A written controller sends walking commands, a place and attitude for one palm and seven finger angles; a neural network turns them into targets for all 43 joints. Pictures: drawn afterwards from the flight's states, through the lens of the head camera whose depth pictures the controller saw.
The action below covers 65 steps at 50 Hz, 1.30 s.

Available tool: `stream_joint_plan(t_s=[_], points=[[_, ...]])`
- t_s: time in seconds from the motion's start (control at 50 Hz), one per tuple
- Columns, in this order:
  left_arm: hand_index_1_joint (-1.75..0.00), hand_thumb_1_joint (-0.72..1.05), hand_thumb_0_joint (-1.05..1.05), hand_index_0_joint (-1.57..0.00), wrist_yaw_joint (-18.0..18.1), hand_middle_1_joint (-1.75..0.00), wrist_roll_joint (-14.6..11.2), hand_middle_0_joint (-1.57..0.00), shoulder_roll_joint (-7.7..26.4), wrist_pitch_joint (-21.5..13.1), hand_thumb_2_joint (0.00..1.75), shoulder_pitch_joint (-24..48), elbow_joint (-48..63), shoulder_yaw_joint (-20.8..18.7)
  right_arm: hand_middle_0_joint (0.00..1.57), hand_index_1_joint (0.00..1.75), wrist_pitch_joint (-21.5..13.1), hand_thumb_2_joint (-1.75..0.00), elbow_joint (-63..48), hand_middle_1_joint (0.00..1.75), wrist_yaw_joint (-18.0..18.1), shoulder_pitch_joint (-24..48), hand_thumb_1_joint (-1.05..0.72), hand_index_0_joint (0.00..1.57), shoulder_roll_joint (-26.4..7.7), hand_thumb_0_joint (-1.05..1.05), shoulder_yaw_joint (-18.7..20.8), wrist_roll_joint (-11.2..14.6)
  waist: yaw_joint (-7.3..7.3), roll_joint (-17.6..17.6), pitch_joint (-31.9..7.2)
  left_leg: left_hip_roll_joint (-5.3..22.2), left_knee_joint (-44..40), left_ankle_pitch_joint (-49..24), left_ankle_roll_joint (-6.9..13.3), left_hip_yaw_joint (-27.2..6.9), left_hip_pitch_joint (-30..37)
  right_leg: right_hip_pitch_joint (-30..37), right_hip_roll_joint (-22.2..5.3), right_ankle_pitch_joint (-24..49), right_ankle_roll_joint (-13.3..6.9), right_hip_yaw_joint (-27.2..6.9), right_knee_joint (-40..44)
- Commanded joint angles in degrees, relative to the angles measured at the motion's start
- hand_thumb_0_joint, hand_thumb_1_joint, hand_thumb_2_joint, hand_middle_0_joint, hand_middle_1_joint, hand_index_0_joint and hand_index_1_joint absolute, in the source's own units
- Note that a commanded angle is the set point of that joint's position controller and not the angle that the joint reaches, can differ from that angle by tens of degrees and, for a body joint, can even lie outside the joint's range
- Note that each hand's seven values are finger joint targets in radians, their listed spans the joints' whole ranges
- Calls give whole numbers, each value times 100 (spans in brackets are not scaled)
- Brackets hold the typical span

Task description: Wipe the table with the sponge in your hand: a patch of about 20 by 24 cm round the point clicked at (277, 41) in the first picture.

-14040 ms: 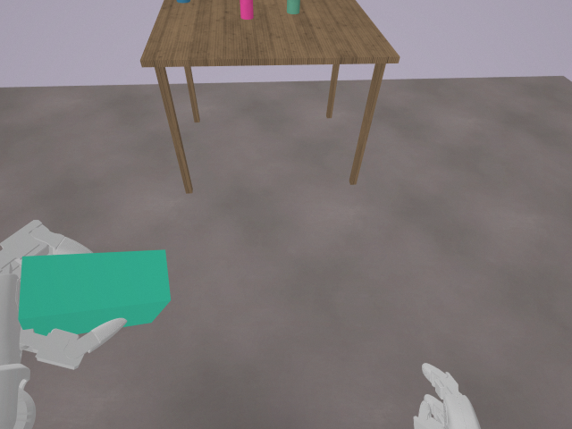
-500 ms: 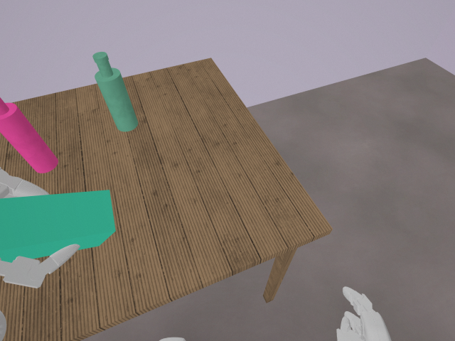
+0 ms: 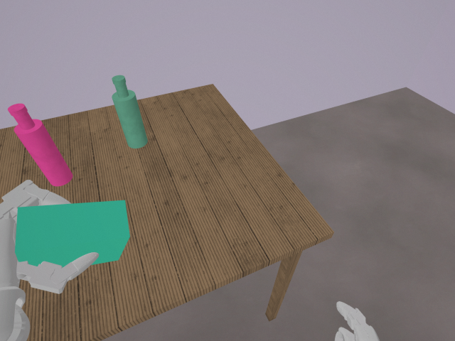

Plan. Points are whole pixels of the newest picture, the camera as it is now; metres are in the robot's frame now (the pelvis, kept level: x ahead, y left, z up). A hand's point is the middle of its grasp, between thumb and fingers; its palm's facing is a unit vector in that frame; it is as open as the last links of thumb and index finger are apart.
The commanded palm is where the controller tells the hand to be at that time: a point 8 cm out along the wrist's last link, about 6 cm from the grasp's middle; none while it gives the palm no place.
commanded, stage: come to a stop and stand still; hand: left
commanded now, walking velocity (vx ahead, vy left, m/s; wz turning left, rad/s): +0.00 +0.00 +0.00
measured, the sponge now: (91, 235) +0.23 +0.22 +0.13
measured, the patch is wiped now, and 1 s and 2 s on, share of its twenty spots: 0.00 0.00 0.00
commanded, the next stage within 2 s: look again from close up in 0.66 s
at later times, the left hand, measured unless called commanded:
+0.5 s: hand (27, 219) +0.23 +0.30 +0.16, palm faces +0.34 -0.81 -0.47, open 9.8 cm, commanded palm +0.17 +0.31 +0.18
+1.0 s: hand (36, 227) +0.22 +0.28 +0.16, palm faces +0.31 -0.87 -0.39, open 9.8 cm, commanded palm +0.16 +0.31 +0.18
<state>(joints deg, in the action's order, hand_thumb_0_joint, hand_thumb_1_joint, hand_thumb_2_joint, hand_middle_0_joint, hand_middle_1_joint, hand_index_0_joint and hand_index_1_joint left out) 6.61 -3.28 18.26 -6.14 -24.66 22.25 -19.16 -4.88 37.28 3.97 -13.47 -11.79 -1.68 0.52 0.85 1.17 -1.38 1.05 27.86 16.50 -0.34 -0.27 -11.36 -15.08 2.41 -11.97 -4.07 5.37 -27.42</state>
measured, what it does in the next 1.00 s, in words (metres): stands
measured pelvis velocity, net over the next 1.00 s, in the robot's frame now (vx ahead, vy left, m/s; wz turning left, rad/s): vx -0.01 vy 0.04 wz -0.03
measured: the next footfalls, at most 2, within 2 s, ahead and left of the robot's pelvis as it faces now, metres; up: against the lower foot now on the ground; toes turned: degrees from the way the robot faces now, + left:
none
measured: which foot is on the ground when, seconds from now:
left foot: down 0.00-1.00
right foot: down 0.00-1.00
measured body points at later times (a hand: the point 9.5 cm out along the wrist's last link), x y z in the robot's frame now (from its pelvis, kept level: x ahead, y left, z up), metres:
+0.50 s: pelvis +0.00 +0.04 +0.00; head +0.04 +0.05 +0.45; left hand +0.21 +0.34 +0.18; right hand +0.15 -0.18 -0.09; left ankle -0.01 +0.13 -0.74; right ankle +0.03 -0.07 -0.74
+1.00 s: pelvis -0.01 +0.04 +0.01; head +0.02 +0.06 +0.45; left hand +0.20 +0.32 +0.19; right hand +0.17 -0.19 -0.07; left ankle -0.01 +0.13 -0.74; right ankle +0.03 -0.07 -0.74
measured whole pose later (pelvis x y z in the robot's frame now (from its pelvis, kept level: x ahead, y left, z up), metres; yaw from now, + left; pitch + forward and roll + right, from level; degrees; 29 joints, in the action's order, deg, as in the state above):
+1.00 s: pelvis -0.01 +0.04 +0.01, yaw -2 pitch -1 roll +0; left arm 3.4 -2.6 21.4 -12.2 -23.4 27.4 -20.2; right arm -8.0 32.6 1.4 -11.3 -11.7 -1.6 0.4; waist 2.2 -2.0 4.7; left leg -1.9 25.3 13.9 2.3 0.9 -10.5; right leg -13.7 0.5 -8.2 -1.1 2.9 -22.8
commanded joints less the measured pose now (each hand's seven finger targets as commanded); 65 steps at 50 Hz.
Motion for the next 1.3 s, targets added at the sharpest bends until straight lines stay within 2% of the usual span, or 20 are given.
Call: stream_joint_plan(t_s=[0.0, 0.02, 0.04, 0.06, 0.14, 0.24, 0.32, 0.44, 0.48, 0.56, 0.62, 0.84, 1.12, 1.14, 1.16, 1.18, 1.2, 1.22, 1.26, 1.28], points=[[-160, 10, 0, -120, 193, -160, 68, -120, 1327, -495, 130, 1031, 2224, -552, 20, 30, -379, -90, -1078, 30, 78, 883, -90, 20, -629, 0, 236, -31, -56, 600, -674, 480, -724, -1127, 325, -507, -72, 975, -730, 815, 323, -1041, 572], [-160, 10, 0, -120, 198, -160, 979, -120, 5399, -919, 130, 6131, 2451, -3572, 20, 30, -709, -90, -719, 30, 1, -481, -90, 20, -570, 0, 388, -152, 99, -785, 1052, 436, 226, -865, 261, 228, -1150, -346, -630, 192, 1142, -981, 1078], [-160, 10, 0, -120, 107, -160, 368, -120, 3533, -744, 130, 4894, 643, -2227, 20, 30, -575, -90, -514, 30, -150, 403, -90, 20, -446, 0, 382, 112, -19, 707, 477, 444, 430, 67, 158, -33, -660, -680, -1305, -980, 95, -1285, 1113], [-160, 10, 0, -120, 68, -160, 167, -120, 2601, -719, 130, 3663, 1084, -1625, 20, 30, -508, -90, -727, 30, -276, 547, -90, 20, -421, 0, 334, 59, 53, 482, 582, 218, 252, 377, 130, -51, -596, -345, -982, -860, 184, -1564, 1277], [-160, 10, 0, -120, -209, -160, -113, -120, 1256, -1163, 130, 814, 1391, -683, 20, 30, -713, -90, -1055, 30, -468, 510, -90, 20, -582, 0, 436, 66, 240, 728, -964, -123, -159, 468, 228, 255, 94, 768, -1051, -1365, 427, -1481, 1315], [-160, 10, 0, -120, -151, -160, 14, -120, 1629, -1207, 130, -373, 1564, -1165, 20, 30, -770, -90, -1064, 30, -494, 674, -90, 20, -715, 0, 402, 54, 257, 455, -565, 269, -1072, 16, 210, -199, -572, 1155, -427, -252, 283, -660, 500], [-160, 10, 0, -120, -146, -160, -82, -120, 1780, -1198, 130, 311, 1199, -1510, 20, 30, -740, -90, -1135, 30, -263, 597, -90, 20, -661, 0, 419, 68, 136, -540, -228, 342, -1001, -519, 179, -431, -506, 901, -511, 282, 308, -717, 475], [-160, 10, 0, -120, -270, -160, 18, -120, 1617, -1237, 130, 1116, 1723, -1055, 20, 30, -916, -90, -1149, 30, -276, 691, -90, 20, -609, 0, 288, 48, 129, 694, -663, 405, -705, -2265, 44, -357, 274, 843, -549, 1309, 268, -683, -128], [-160, 10, 0, -120, -276, -160, 39, -120, 1347, -1217, 130, 1053, 1956, -694, 20, 30, -947, -90, -1147, 30, -318, 535, -90, 20, -638, 0, 302, 10, 131, 629, -699, 437, -562, -2618, 6, -362, 338, 909, -599, 1487, 261, -608, -52], [-160, 10, 0, -120, -248, -160, 66, -120, 967, -1091, 130, 760, 1729, -455, 20, 30, -888, -90, -1123, 30, -406, 561, -90, 20, -579, 0, 263, 14, 120, 226, -611, 393, -557, -2381, -39, -352, 182, 910, -575, 1510, 255, -591, 94], [-160, 10, 0, -120, -201, -160, 51, -120, 1297, -1007, 130, 771, 1488, -844, 20, 30, -740, -90, -1176, 30, -358, 635, -90, 20, -601, 0, 305, 11, 102, -97, -537, 342, -586, -1989, -79, -348, -20, 994, -624, 1637, 242, -761, 250], [-160, 10, 0, -120, -213, -160, -6, -120, 1269, -964, 130, 747, 1852, -722, 20, 30, -635, -90, -1382, 30, -245, 797, -90, 20, -589, 0, 234, 36, 62, 444, -622, 255, -789, -1346, 36, -297, -40, 1068, -557, 1446, 259, -813, 487], [-160, 10, 0, -120, -170, -160, 14, -120, 1307, -1043, 130, 503, 1411, -756, 20, 30, -672, -90, -1299, 30, -155, 580, -90, 20, -680, 0, 283, 34, 58, 77, -296, 287, -989, -257, 154, -440, -488, 904, -628, 400, 293, -826, 821], [-160, 10, 0, -120, -64, -160, 66, -120, 5690, -1808, 130, 5512, 3681, -2186, 20, 30, -468, -90, -1988, 30, 302, -654, -90, 20, -1256, 0, -635, 528, -371, 1977, -677, 386, -1010, 417, 437, -775, -1430, 1919, -5, -340, 645, -556, -476], [-160, 10, 0, -120, -383, -160, 707, -120, 3040, -583, 130, 3476, 539, -2056, 20, 30, -626, -90, -1003, 30, 102, 787, -90, 20, -772, 0, 466, -276, 431, 1327, -945, 12, -640, -704, -50, -53, -123, 742, -101, -40, 104, -356, -141], [-160, 10, 0, -120, -415, -160, 419, -120, 2505, -459, 130, 2908, 336, -1133, 20, 30, -719, -90, -1086, 30, -232, 674, -90, 20, -1112, 0, 338, -350, 85, 702, -350, -161, -574, -1422, -174, -232, -404, 326, -109, 402, 86, -49, 119], [-160, 10, 0, -120, -475, -160, 401, -120, 2557, -277, 130, 2346, 269, -1451, 20, 30, -624, -90, -973, 30, -264, 444, -90, 20, -1275, 0, 487, -223, 236, 553, -1112, -35, -371, -1872, -134, -132, 267, 366, -16, 748, 106, -133, -68], [-160, 10, 0, -120, -721, -160, 57, -120, 1894, 10, 130, 2440, 322, -951, 20, 30, -655, -90, -1115, 30, -226, 790, -90, 20, -1140, 0, 375, -157, 344, 813, -1049, -139, -350, -1431, -98, -81, 286, 318, -148, 679, 131, -217, 30], [-160, 10, 0, -120, -1026, -160, -376, -120, 1479, 544, 130, 1657, 26, -674, 20, 30, -654, -90, -1073, 30, -214, 944, -90, 20, -1111, 0, 285, 84, 436, 506, -484, -121, -523, -274, -38, -138, -115, 315, -235, 337, 134, -184, 100], [-160, 10, 0, -120, -1103, -160, -277, -120, 1846, 746, 130, 1461, -54, -818, 20, 30, -635, -90, -1011, 30, -211, 902, -90, 20, -1188, 0, 296, 132, 423, 122, -335, -141, -595, -135, 35, -177, -282, 323, -199, 262, 182, -114, 85]])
